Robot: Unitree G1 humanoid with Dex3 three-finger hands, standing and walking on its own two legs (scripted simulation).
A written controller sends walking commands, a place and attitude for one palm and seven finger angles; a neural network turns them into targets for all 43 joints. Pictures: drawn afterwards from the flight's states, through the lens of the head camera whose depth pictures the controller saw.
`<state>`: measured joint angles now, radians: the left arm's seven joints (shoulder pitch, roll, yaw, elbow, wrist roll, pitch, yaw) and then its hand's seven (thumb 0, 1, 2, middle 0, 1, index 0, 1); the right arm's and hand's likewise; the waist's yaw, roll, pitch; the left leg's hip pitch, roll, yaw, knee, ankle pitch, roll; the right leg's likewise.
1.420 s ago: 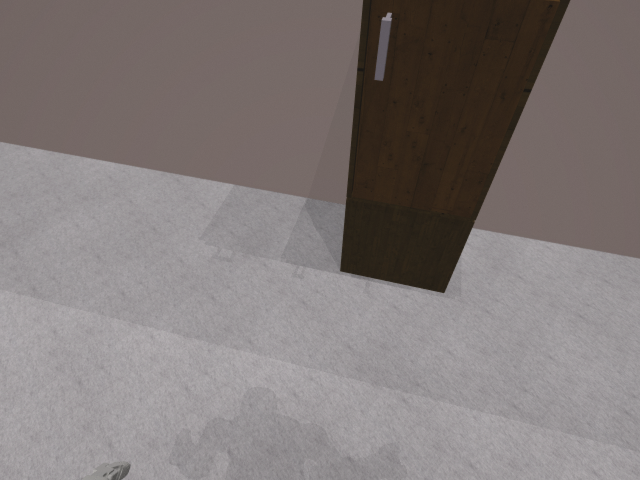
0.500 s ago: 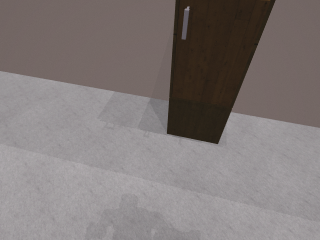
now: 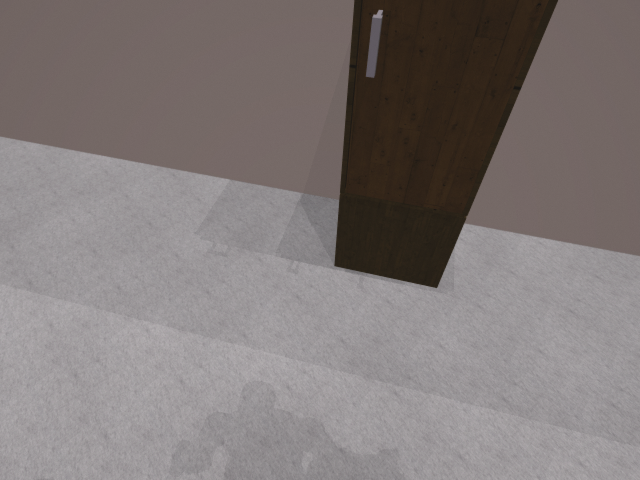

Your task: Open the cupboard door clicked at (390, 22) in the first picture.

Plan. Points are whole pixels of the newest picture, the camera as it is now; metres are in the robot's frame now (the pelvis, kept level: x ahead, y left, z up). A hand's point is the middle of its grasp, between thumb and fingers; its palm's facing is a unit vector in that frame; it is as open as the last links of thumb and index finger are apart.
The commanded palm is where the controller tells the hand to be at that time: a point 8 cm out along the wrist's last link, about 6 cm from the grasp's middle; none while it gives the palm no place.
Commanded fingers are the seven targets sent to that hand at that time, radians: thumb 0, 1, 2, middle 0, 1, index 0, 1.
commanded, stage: look at it before walking up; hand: left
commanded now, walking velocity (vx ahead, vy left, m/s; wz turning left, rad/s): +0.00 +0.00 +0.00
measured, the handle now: (375, 44) +0.98 -0.06 +0.13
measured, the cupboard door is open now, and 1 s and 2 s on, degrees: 0 0 0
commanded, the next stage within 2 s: turn to face it in 0.02 s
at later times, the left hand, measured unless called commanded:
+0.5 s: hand out of the picture +0.06 +0.21 -0.17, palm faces -0.09 -0.96 -0.27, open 7.4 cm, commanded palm none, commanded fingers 0.00 0.90 0.90 -0.20 -0.30 -0.20 -0.30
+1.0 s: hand out of the picture +0.08 +0.18 -0.18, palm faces -0.17 -0.95 -0.25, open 7.4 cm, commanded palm none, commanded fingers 0.00 0.90 0.90 -0.20 -0.30 -0.20 -0.30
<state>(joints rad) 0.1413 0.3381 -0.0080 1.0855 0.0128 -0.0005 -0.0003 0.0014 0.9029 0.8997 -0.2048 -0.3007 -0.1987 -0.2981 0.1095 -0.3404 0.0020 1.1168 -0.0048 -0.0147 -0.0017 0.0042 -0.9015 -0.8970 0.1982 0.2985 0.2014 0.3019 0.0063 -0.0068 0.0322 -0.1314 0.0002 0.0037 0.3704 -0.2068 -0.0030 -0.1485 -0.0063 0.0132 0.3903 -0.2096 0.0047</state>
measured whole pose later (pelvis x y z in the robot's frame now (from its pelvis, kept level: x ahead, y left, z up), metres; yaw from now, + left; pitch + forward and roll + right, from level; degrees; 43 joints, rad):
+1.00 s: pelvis +0.00 -0.02 -0.02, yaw -13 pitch +0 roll -1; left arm 0.30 0.21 0.05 0.99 0.03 0.00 -0.01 0.00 0.91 0.90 -0.20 -0.30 -0.20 -0.30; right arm 0.30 -0.22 -0.05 1.07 -0.02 0.01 -0.01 0.00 -0.90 -0.90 0.20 0.30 0.20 0.30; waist 0.00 0.04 -0.01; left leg -0.29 0.14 0.15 0.76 -0.48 -0.02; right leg -0.25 0.00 -0.08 0.60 -0.37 -0.02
